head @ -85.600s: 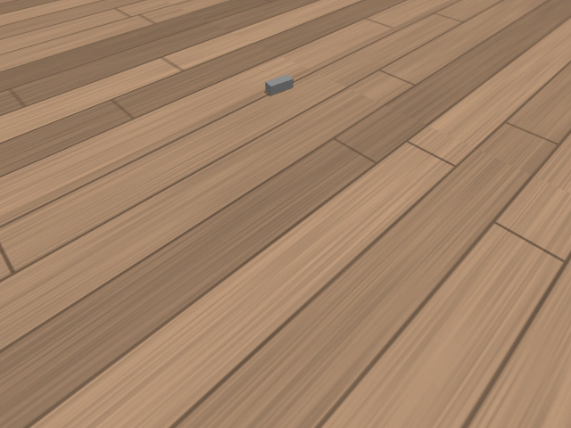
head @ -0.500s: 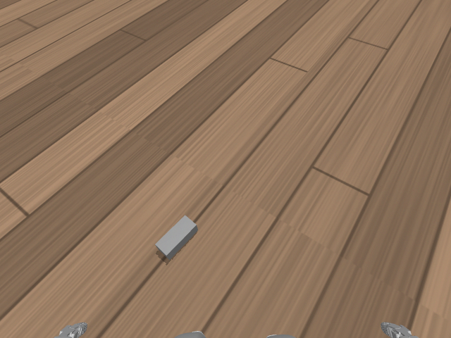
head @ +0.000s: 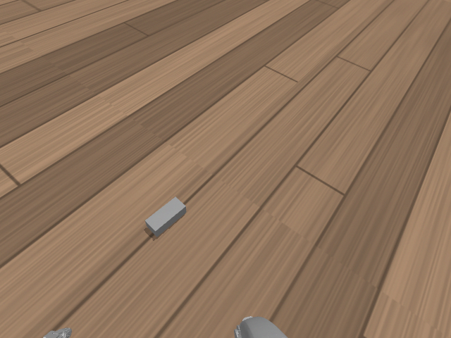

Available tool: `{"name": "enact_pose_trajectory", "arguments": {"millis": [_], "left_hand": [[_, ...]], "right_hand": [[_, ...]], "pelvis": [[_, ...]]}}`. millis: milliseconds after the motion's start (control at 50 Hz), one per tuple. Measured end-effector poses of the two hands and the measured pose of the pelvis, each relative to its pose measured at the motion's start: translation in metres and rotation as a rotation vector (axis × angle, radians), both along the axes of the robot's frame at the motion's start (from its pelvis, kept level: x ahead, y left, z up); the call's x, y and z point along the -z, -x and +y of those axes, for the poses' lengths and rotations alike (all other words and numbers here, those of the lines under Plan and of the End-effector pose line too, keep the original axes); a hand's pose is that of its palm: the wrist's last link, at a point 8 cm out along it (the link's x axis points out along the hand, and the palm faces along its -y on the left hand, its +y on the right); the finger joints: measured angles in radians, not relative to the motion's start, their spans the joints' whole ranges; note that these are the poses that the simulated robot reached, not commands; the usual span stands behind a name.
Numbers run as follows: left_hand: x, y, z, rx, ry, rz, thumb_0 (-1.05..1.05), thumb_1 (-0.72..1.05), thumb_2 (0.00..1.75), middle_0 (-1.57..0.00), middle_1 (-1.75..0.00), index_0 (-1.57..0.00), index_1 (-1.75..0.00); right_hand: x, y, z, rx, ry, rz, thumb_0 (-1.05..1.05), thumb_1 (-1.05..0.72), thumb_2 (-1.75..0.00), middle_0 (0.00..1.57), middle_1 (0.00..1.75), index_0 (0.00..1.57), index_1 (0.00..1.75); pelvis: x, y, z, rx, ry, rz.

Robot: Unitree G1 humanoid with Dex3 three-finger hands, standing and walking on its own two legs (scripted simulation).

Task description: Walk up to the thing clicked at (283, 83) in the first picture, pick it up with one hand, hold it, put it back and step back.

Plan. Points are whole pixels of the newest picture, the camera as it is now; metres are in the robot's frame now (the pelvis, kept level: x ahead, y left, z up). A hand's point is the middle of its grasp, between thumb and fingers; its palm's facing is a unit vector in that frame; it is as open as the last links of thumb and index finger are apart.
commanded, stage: step back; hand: left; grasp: from above
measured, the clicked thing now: (166, 216) +0.71 +0.23 -0.74
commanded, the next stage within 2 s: none
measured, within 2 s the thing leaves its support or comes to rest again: neither
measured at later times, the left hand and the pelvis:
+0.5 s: hand out of the picture -0.04 +0.19 -0.14, palm faces -0.02 -0.90 -0.43, open 7.4 cm; pelvis -0.15 -0.07 -0.01, yaw -1 degrees
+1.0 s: hand out of the picture -0.26 +0.14 -0.15, palm faces -0.01 -0.90 -0.43, open 7.4 cm; pelvis -0.33 -0.13 -0.02, yaw -1 degrees
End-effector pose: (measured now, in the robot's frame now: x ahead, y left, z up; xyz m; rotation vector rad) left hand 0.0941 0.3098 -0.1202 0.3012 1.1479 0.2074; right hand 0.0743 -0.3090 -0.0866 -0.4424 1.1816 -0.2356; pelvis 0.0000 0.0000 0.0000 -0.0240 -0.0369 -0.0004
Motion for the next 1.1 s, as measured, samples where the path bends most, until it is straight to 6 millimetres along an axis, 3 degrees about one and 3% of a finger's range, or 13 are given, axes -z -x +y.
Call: {"name": "enact_pose_trajectory", "arguments": {"millis": [160,240,340,480,620,700,800,920,1020,1100], "left_hand": [[0.004,0.071,-0.008,0.015,-0.061,0.101,0.01,0.91,0.9,-0.2,-0.3,-0.2,-0.3],[0.004,0.099,-0.03,0.028,-0.09,0.1,0.01,0.91,0.9,-0.2,-0.3,-0.2,-0.3],[-0.017,0.135,-0.061,0.027,-0.079,0.078,0.01,0.9,0.9,-0.2,-0.3,-0.2,-0.3],[-0.027,0.146,-0.074,0.039,-0.098,-0.008,0.01,0.9,0.9,-0.2,-0.3,-0.2,-0.3],[-0.002,0.166,-0.075,0.024,-0.059,-0.096,0.01,0.9,0.9,-0.2,-0.3,-0.2,-0.3],[-0.002,0.199,-0.09,0.019,-0.018,-0.048,0.01,0.9,0.9,-0.2,-0.3,-0.2,-0.3],[-0.003,0.247,-0.101,0.009,-0.015,-0.016,0.01,0.9,0.9,-0.2,-0.3,-0.2,-0.3],[0.002,0.314,-0.119,0.018,-0.085,0.032,0.01,0.9,0.9,-0.2,-0.3,-0.2,-0.3],[-0.018,0.375,-0.134,-0.013,-0.105,0.062,0.01,0.9,0.9,-0.2,-0.3,-0.2,-0.3],[-0.033,0.404,-0.13,-0.044,-0.141,0.061,0.01,0.9,0.9,-0.21,-0.3,-0.2,-0.3]], "right_hand": [[0.007,0.018,-0.029,-0.019,-0.004,-0.106,0.01,-0.9,-0.9,0.21,0.3,0.21,0.3],[0.027,0.036,-0.057,-0.011,-0.024,-0.144,0.01,-0.9,-0.9,0.21,0.3,0.21,0.3],[0.035,0.076,-0.072,0.039,-0.066,-0.097,0.01,-0.91,-0.9,0.2,0.3,0.21,0.3],[0.036,0.144,-0.078,0.029,-0.066,-0.001,0.01,-0.91,-0.9,0.2,0.3,0.21,0.3],[0.039,0.204,-0.072,-0.01,-0.042,0.074,0.01,-0.91,-0.9,0.2,0.3,0.21,0.3],[0.025,0.227,-0.077,-0.013,-0.041,0.047,0.01,-0.9,-0.9,0.21,0.3,0.21,0.3],[0.015,0.237,-0.096,-0.025,-0.027,-0.025,0.01,-0.9,-0.9,0.21,0.3,0.21,0.3],[0.033,0.249,-0.129,-0.038,-0.05,-0.118,0.01,-0.9,-0.9,0.21,0.3,0.21,0.3],[0.039,0.286,-0.135,-0.008,-0.099,-0.088,0.01,-0.91,-0.9,0.2,0.3,0.21,0.3],[0.041,0.327,-0.139,-0.018,-0.119,-0.035,0.01,-0.91,-0.9,0.2,0.3,0.21,0.3]], "pelvis": [[0.01,0.053,-0.026,0.055,-0.017,0.007],[0.023,0.085,-0.045,0.066,0.0,-0.012],[0.012,0.11,-0.06,0.059,-0.052,-0.006],[0.006,0.148,-0.072,0.021,-0.057,0.024],[0.019,0.2,-0.078,-0.027,-0.076,-0.014],[0.01,0.222,-0.082,-0.035,-0.019,-0.014],[0.007,0.254,-0.097,-0.007,-0.008,0.007],[0.023,0.306,-0.123,0.029,0.001,-0.014],[0.013,0.338,-0.135,0.022,-0.04,-0.014],[0.005,0.36,-0.139,-0.012,-0.061,0.009]]}}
